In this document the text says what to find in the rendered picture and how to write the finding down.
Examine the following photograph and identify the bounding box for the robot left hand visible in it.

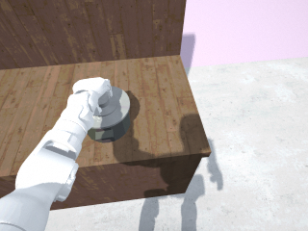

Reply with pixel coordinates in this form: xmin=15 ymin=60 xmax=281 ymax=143
xmin=72 ymin=77 xmax=113 ymax=116

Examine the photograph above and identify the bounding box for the pot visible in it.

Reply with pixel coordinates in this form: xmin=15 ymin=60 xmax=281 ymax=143
xmin=87 ymin=113 xmax=131 ymax=143

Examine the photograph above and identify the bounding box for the lid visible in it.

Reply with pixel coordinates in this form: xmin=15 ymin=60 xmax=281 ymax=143
xmin=91 ymin=86 xmax=130 ymax=129

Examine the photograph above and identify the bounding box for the left robot upper arm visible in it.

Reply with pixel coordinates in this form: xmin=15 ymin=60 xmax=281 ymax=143
xmin=0 ymin=148 xmax=79 ymax=231

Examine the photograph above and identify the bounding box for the left robot forearm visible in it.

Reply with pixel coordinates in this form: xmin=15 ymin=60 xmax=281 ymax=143
xmin=15 ymin=88 xmax=98 ymax=188

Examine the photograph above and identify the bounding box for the table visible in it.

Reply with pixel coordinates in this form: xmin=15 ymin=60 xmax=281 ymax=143
xmin=0 ymin=0 xmax=212 ymax=211

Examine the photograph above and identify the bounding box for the knob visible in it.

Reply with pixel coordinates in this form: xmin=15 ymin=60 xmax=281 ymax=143
xmin=98 ymin=93 xmax=110 ymax=109

